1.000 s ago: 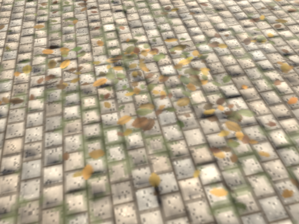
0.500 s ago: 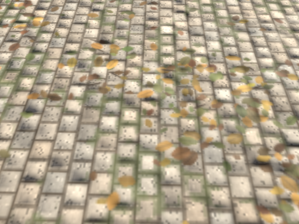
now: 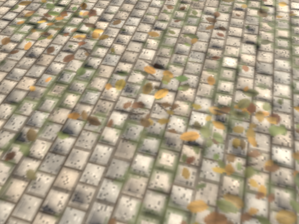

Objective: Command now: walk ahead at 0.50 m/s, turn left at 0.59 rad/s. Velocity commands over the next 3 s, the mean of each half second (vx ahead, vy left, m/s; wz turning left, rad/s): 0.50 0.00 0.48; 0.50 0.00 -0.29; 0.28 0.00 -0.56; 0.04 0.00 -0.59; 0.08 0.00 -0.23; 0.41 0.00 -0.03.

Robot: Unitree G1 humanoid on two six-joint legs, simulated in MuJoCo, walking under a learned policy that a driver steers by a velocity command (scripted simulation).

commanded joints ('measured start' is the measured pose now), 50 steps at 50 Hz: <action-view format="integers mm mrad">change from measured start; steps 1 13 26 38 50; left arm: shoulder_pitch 109 232 258 -21 276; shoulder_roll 95 145 87 37 264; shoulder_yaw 28 51 25 21 107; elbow -9 64 62 5 43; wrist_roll -12 -19 -13 -9 -38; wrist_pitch -30 -34 28 44 48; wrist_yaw -3 -4 -29 -58 -27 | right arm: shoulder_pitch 26 -353 -76 45 -31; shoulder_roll -40 5 -36 -35 -72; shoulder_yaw -5 33 13 22 24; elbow -65 -221 -76 23 -59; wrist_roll -14 -13 4 9 -3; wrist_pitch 18 19 -31 -78 -70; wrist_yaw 25 73 -12 -25 -20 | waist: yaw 34 93 70 15 165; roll -142 -123 5 15 -102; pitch -45 31 -72 56 -275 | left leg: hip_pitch -195 -227 285 369 -350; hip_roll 90 109 270 242 33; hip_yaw -17 127 -123 147 -3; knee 29 -445 -919 -1039 363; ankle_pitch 54 303 501 582 -81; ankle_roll -15 -4 142 63 -38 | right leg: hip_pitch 177 280 -217 -377 594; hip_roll -277 -273 -143 -81 -342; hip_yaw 258 -77 83 45 735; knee -279 -315 667 305 -167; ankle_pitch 125 323 -142 212 40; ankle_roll -116 -91 7 5 -418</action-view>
